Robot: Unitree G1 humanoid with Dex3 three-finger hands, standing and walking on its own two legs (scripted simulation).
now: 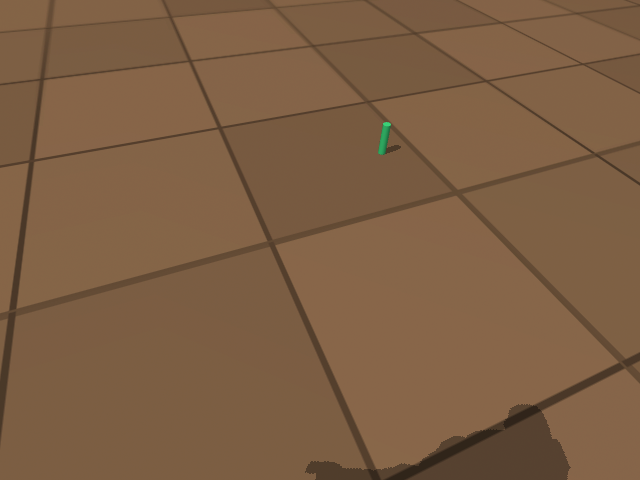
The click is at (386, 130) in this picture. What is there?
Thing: slim round
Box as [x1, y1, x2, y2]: [378, 122, 390, 154]
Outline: 388,122 384,122 382,126 378,152 380,154 383,154 385,152 390,126
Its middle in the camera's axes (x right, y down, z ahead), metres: +0.35 -0.56 +2.12
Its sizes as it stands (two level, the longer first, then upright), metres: 0.043 0.043 0.178
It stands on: the floor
